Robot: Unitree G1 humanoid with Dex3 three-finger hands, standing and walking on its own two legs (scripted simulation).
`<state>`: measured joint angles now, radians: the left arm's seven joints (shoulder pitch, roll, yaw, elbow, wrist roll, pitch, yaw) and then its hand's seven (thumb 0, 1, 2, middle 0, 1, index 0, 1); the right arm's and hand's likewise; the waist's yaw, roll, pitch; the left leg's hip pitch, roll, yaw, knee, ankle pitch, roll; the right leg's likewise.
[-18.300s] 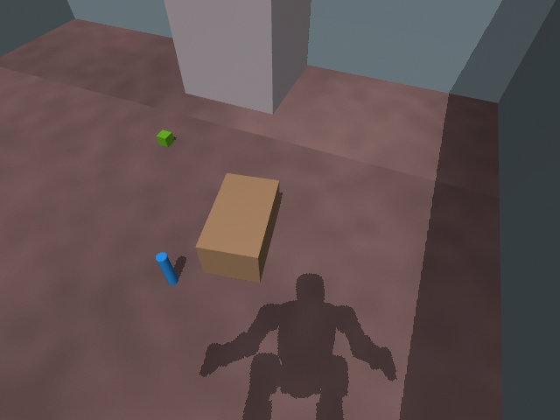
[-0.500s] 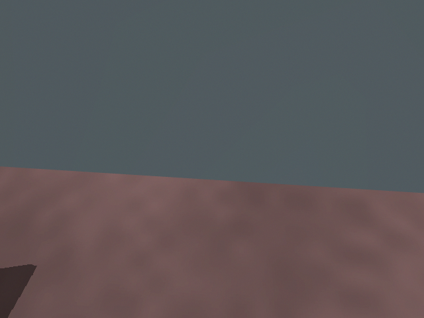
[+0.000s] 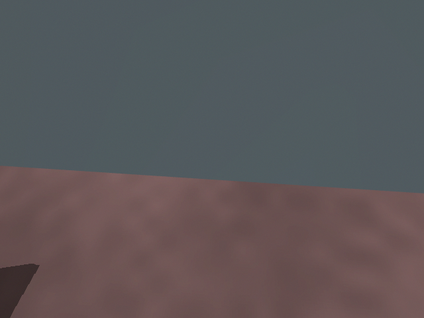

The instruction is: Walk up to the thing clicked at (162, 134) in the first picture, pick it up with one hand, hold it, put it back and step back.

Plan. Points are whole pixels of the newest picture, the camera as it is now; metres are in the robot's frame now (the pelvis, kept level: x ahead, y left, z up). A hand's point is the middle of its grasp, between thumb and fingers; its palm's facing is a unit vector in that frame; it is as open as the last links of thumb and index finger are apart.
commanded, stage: stand
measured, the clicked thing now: out of the picture -0.89 -1.14 -0.75
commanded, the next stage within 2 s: walk up in 0.32 s
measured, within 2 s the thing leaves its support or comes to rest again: neither
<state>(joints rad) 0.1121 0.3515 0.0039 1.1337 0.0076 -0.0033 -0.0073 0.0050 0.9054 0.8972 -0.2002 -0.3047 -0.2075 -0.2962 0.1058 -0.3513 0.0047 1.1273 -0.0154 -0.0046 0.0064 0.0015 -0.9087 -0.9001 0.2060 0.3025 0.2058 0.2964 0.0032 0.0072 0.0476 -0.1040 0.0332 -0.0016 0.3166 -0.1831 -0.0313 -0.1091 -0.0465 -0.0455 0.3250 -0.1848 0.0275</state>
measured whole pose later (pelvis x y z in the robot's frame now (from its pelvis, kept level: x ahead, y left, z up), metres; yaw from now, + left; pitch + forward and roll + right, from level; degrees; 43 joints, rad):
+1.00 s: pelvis +0.09 -0.05 -0.02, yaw -32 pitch -1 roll -1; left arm 0.31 0.35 0.05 0.75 0.02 0.01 0.05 0.01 0.90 0.90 -0.21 -0.31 -0.21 -0.30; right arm 0.05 -0.41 -0.08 0.77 -0.02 0.13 0.05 0.00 -0.91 -0.90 0.20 0.30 0.20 0.30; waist 0.02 0.11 0.17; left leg -0.57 0.01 -0.12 1.09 -0.39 -0.02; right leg -0.28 0.10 0.27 0.53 -0.22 0.03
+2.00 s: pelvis +0.11 +0.07 -0.01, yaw -87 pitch -1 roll -1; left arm 0.39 0.39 0.06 0.70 0.04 0.04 -0.06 0.01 0.90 0.90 -0.20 -0.31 -0.21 -0.30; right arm 0.29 -0.45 -0.09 0.81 -0.02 0.01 0.04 0.01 -0.91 -0.90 0.21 0.30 0.21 0.30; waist 0.03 0.07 0.05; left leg -0.46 0.05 -0.01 0.86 -0.38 -0.04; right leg -0.21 0.10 0.14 0.50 -0.27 -0.04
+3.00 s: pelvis +0.16 +0.01 -0.04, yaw -125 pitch -2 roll -1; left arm 0.24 0.42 0.05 0.72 0.02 0.04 0.02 0.01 0.90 0.90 -0.20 -0.30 -0.21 -0.30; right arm 0.21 -0.39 -0.05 0.75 -0.03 0.00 -0.01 0.00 -0.91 -0.90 0.21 0.30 0.21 0.30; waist 0.00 -0.03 0.16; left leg -0.39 0.07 0.03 0.81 -0.39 0.01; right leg -0.57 0.12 0.14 1.18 -0.50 0.00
